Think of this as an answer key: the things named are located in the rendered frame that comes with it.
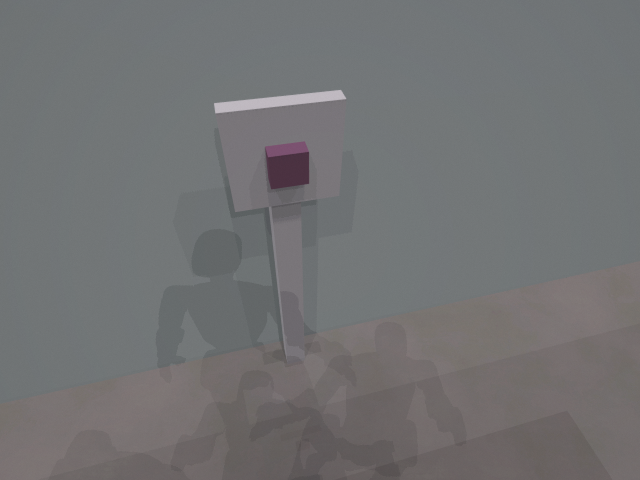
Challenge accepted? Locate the button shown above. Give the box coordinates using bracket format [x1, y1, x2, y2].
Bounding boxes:
[265, 141, 309, 189]

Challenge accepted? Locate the panel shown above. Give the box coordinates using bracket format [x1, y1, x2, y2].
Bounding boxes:
[214, 90, 346, 364]

